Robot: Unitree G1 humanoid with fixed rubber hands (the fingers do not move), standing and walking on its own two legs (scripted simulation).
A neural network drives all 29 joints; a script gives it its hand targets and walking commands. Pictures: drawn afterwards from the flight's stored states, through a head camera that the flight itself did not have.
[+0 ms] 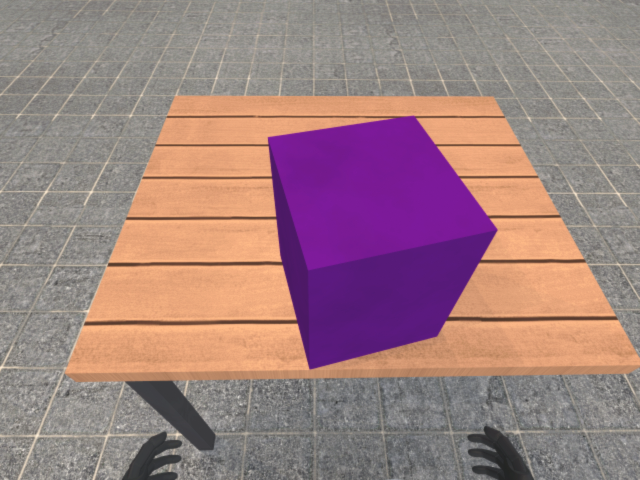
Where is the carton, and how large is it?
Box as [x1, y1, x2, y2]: [268, 116, 497, 369]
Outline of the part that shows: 414,116 400,117 268,137 280,255 310,369 436,336 497,229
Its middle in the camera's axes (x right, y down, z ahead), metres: +0.06 +0.01 +0.54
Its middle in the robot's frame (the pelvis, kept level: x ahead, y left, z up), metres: +0.39 -0.05 +0.05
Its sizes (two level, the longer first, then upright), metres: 0.210 0.200 0.250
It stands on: a table, 0.68 m high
